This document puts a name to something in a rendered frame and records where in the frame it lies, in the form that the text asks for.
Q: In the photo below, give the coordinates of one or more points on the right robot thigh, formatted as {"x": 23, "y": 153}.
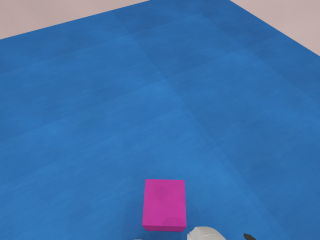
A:
{"x": 204, "y": 233}

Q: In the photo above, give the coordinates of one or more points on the carton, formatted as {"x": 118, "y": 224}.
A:
{"x": 164, "y": 207}

